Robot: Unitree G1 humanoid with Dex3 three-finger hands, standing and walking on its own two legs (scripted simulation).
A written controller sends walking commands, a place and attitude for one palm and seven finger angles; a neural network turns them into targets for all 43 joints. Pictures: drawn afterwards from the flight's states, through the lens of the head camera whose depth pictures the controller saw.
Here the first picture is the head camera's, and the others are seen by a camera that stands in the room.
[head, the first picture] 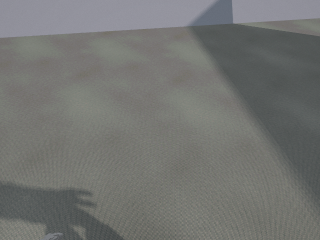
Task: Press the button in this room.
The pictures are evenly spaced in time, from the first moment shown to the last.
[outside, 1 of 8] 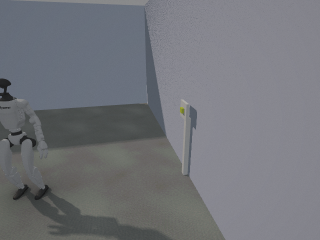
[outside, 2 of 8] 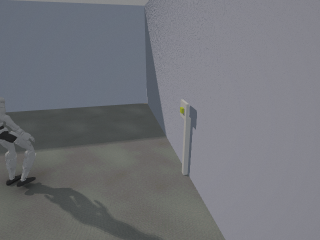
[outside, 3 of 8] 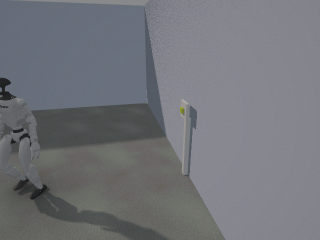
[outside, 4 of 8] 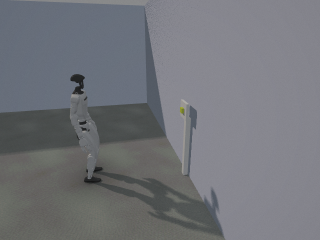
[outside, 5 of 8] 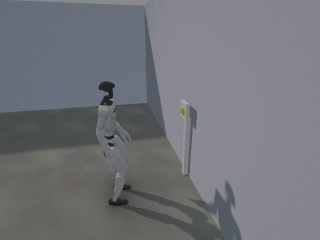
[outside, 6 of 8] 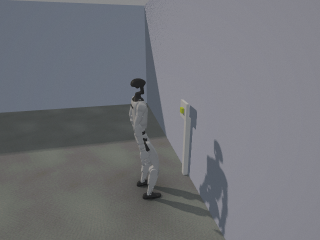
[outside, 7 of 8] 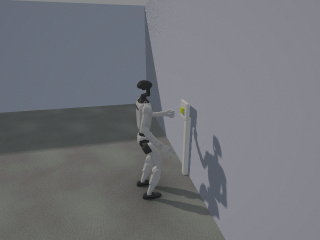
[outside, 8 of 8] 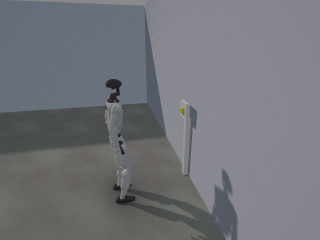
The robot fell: no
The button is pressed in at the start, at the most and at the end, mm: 0 13 0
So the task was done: yes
